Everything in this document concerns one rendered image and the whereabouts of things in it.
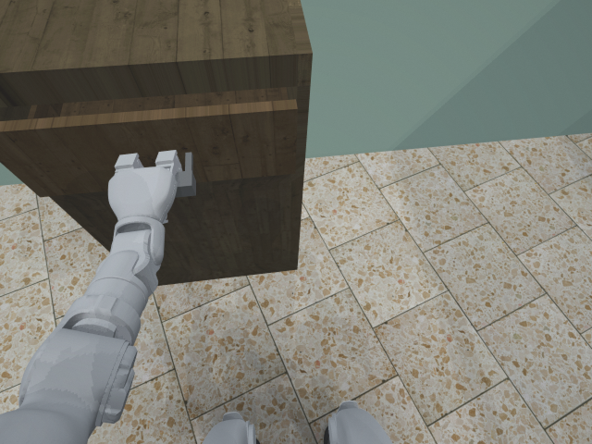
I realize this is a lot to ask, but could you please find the robot left thigh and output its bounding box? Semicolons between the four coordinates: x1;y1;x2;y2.
202;419;256;444

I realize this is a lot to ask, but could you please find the cabinet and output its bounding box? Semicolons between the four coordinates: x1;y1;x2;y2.
0;0;313;286

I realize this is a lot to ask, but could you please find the drawer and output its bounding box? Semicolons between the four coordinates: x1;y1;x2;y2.
0;87;298;197

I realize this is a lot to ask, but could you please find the left robot upper arm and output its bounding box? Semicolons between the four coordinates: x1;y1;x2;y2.
0;328;138;444

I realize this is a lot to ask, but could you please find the robot left forearm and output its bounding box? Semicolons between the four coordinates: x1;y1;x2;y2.
18;216;165;407

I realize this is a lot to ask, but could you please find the robot left hand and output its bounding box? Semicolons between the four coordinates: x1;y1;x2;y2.
108;150;182;224

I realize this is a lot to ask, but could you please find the handle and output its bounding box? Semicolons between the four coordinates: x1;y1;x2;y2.
175;152;196;198

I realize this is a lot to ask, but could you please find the robot left shin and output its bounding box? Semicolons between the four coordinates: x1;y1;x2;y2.
222;412;246;423

